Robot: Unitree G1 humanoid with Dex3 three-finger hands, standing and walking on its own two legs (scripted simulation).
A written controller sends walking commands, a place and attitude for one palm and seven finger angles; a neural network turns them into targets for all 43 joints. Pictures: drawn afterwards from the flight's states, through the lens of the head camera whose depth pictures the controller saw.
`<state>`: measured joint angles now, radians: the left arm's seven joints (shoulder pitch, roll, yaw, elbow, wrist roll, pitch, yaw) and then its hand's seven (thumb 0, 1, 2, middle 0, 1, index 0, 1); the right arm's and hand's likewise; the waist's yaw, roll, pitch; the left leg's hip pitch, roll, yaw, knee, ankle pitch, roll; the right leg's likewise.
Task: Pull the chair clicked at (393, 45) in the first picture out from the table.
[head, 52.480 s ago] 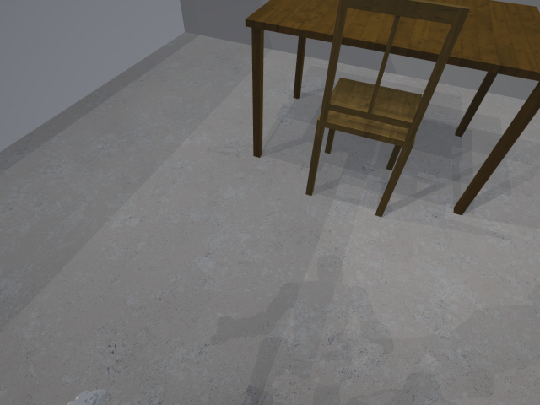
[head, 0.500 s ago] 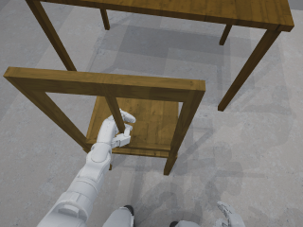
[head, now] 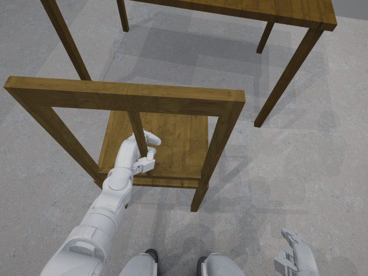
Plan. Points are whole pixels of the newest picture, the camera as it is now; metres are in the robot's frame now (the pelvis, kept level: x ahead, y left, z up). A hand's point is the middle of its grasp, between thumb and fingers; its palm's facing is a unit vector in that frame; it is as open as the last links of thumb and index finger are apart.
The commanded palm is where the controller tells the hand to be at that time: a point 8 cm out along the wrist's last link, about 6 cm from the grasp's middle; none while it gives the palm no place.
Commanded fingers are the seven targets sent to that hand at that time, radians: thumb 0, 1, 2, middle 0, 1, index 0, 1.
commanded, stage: step backward, pulling the chair out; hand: left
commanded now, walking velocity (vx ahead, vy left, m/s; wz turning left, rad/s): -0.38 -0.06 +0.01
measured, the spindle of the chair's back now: (143, 148) +0.39 +0.10 -0.05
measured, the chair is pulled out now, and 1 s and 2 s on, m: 0.46 0.66 0.66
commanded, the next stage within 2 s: stop walking, hand still on the chair in 0.46 s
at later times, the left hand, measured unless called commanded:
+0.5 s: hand (146, 209) +0.25 +0.08 -0.05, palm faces -0.11 -0.99 -0.13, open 4.8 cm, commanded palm +0.23 +0.13 -0.05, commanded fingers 0.00 0.90 0.90 -0.50 -1.45 -0.50 -1.45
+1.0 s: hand (140, 249) +0.17 +0.09 -0.05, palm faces -0.06 -0.99 -0.16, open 4.9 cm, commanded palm +0.16 +0.14 -0.03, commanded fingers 0.00 0.90 0.90 -0.50 -1.45 -0.50 -1.45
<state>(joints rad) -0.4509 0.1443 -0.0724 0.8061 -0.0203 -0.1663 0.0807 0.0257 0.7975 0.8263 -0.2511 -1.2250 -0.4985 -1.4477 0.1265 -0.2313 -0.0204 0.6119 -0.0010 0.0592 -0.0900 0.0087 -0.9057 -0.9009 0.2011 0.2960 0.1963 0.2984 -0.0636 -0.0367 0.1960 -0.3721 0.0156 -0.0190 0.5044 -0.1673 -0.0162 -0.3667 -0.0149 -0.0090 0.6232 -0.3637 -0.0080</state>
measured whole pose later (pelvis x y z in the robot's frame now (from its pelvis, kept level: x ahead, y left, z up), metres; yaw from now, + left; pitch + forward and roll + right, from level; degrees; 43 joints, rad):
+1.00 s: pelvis -0.14 -0.01 +0.00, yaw +2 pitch -2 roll +1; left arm -0.29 0.08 -0.07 0.83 -0.04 -0.13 0.09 0.03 0.77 0.83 -0.30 -1.24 -0.50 -1.45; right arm 0.21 -0.26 -0.01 0.71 0.03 0.05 -0.11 0.01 -0.90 -0.90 0.20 0.30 0.20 0.30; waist -0.05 0.04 0.12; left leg -0.19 0.07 0.02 0.49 -0.26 -0.05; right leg -0.25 -0.04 -0.05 0.53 -0.24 0.00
